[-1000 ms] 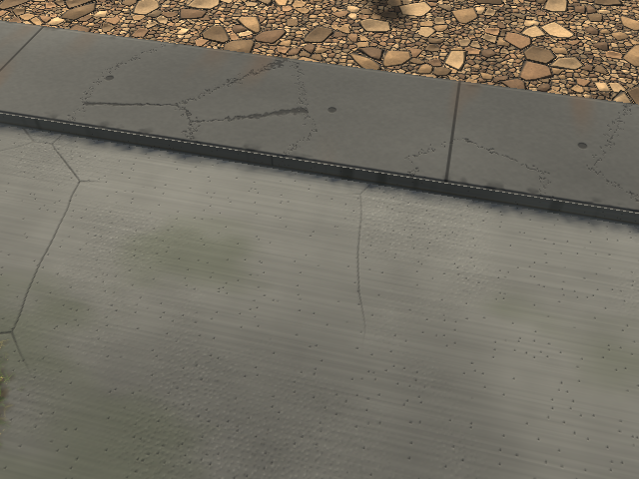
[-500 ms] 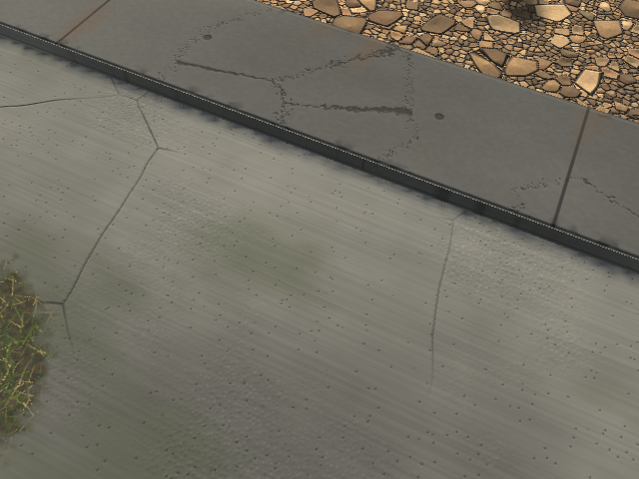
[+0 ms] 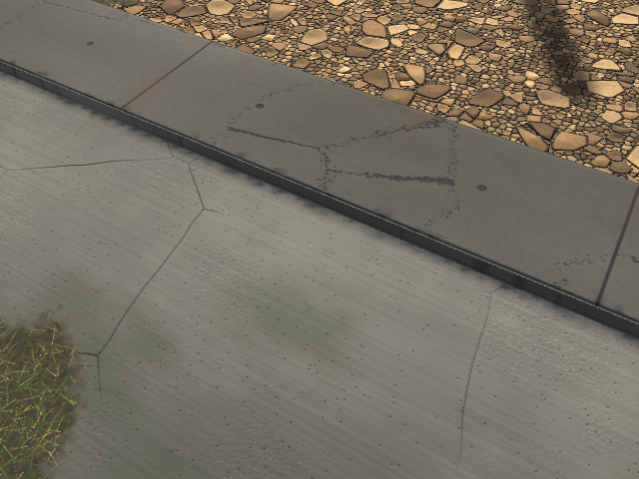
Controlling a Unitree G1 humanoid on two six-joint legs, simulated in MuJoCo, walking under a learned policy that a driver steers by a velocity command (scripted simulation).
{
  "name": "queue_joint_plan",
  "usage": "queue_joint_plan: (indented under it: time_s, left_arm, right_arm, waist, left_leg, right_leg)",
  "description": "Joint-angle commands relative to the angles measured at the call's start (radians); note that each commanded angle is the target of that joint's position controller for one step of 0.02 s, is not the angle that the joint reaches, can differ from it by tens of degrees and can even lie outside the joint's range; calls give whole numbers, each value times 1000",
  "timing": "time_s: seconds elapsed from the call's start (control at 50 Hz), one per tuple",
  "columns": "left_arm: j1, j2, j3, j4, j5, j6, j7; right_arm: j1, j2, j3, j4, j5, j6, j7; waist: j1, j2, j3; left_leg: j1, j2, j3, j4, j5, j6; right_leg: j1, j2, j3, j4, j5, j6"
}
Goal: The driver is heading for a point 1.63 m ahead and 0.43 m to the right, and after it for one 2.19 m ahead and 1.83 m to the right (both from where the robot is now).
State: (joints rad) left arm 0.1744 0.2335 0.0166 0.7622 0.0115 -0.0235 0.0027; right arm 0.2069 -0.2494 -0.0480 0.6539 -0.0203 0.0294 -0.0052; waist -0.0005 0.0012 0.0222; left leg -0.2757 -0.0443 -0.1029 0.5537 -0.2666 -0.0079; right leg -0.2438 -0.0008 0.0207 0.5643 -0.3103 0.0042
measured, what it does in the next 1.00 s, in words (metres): stands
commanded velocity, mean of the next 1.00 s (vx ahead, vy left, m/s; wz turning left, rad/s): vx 0.01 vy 0.00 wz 0.01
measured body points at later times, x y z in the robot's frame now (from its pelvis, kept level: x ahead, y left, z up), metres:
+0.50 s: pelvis +0.01 -0.01 +0.00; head +0.01 -0.01 +0.45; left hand +0.11 +0.25 -0.12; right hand +0.13 -0.25 -0.11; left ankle +0.02 +0.13 -0.73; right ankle -0.01 -0.12 -0.73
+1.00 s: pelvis +0.01 -0.02 +0.00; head +0.01 -0.02 +0.45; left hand +0.06 +0.23 -0.14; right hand +0.07 -0.27 -0.14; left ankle +0.02 +0.13 -0.73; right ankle -0.01 -0.12 -0.73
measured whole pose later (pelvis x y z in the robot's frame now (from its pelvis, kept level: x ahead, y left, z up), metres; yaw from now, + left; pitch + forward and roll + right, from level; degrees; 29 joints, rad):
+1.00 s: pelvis +0.01 -0.02 +0.00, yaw +0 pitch -2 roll +0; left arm 0.22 0.22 0.02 1.01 0.00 -0.02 0.02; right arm 0.27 -0.21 -0.05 0.92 0.00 0.01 -0.06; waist 0.01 0.01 0.03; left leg -0.22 -0.01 -0.11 0.52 -0.28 -0.03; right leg -0.18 0.03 0.01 0.51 -0.30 -0.03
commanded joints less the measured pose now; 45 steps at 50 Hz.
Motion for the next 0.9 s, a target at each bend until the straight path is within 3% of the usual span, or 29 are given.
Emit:
queue_joint_plan:
  time_s: [0.02,0.5,0.9]
  left_arm:
    - [-6,121,31,-60,-2,-9,4]
    - [13,95,27,55,-7,-12,10]
    - [45,89,21,201,-12,-7,18]
  right_arm:
    - [-23,-90,-25,-66,2,-24,-5]
    - [21,-56,-23,4,7,-23,-36]
    - [68,-54,-25,191,14,-27,-54]
  waist:
    - [12,25,-61]
    - [4,4,-23]
    - [11,-3,10]
  left_leg:
    - [37,60,-61,-64,198,33]
    - [79,54,-46,-71,187,15]
    - [97,49,-21,-111,187,-7]
  right_leg:
    - [7,-55,53,-81,150,-35]
    - [-18,-37,46,-119,100,-24]
    - [-2,-32,51,-179,96,-42]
